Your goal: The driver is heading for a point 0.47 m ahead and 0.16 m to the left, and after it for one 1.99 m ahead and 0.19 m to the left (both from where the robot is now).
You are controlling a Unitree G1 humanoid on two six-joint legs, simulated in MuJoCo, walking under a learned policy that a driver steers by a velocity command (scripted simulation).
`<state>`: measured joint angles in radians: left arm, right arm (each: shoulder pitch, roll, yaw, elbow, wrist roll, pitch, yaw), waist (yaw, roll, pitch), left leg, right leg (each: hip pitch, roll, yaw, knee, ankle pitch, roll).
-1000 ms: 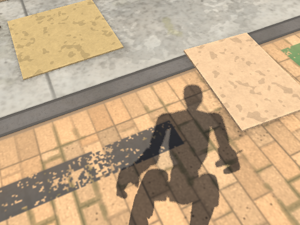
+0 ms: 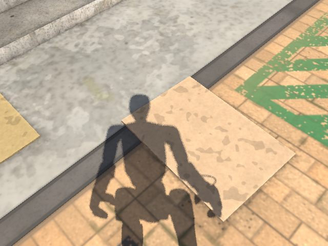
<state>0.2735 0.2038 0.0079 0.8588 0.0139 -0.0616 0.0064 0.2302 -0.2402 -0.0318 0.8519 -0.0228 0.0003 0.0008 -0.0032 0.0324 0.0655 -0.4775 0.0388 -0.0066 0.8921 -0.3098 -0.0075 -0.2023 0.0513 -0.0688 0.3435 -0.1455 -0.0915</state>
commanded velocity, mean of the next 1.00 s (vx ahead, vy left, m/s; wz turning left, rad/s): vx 0.03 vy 0.00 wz -0.01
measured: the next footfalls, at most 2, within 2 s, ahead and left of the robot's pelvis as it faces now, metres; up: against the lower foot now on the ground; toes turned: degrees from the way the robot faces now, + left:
left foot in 0.16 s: +0.11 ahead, +0.12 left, +0.00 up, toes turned +1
left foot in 1.44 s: +0.18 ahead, +0.16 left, +0.00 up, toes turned +4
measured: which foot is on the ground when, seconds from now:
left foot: up 0.00-0.14, down 0.16-1.00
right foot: down 0.00-1.00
